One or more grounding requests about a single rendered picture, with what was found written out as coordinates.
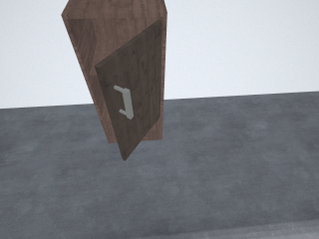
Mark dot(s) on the handle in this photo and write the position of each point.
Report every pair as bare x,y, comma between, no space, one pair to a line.
127,101

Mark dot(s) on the cupboard door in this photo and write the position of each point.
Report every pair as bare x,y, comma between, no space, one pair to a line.
136,66

